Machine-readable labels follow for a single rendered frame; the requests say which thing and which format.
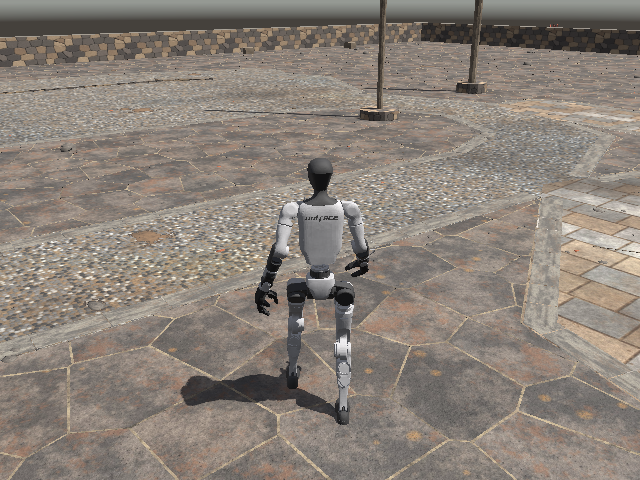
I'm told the right robot forearm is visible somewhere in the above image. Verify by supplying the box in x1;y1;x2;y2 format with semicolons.
355;238;369;267

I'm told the left robot upper arm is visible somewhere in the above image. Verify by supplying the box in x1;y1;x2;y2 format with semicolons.
273;201;300;259

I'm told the left robot hand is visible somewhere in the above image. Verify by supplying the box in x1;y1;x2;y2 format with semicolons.
255;287;278;316

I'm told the left robot forearm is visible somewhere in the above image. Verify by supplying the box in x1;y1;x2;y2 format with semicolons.
258;243;282;292

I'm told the right robot upper arm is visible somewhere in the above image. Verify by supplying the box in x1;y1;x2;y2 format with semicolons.
340;201;367;254

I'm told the right robot hand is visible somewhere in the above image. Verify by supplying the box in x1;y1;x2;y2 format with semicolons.
345;260;369;277

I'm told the robot torso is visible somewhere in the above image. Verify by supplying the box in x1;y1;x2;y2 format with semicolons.
297;196;344;300

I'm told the robot right thigh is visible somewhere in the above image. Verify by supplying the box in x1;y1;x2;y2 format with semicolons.
334;280;355;360

